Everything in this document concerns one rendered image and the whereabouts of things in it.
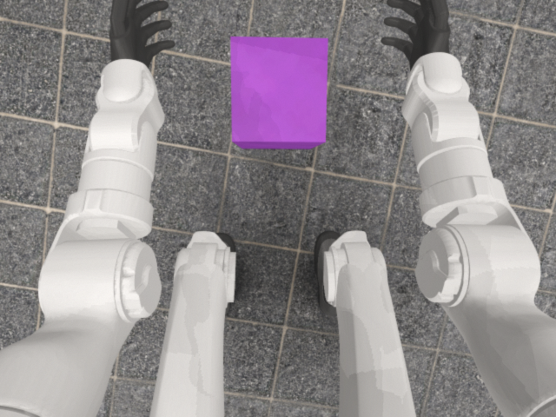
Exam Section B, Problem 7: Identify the right robot forearm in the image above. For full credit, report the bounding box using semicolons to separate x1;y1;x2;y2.
401;52;540;292

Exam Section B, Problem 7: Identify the robot left hand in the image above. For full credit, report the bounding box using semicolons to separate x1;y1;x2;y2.
109;0;175;68

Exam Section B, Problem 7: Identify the robot right hand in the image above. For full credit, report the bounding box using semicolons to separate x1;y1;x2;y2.
381;0;451;71

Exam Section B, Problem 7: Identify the left robot foot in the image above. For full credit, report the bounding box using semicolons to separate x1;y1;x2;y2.
216;233;236;315

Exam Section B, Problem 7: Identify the left robot forearm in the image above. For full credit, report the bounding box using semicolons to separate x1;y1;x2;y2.
38;59;165;311

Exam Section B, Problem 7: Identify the left robot shin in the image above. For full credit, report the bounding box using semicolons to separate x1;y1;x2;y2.
174;231;227;280

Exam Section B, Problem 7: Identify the robot left upper arm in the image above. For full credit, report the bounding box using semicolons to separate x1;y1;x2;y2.
0;238;162;417

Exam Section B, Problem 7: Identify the carton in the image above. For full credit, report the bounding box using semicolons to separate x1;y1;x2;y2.
230;36;328;149

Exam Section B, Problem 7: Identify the robot right upper arm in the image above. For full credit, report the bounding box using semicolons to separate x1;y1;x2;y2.
414;224;556;417

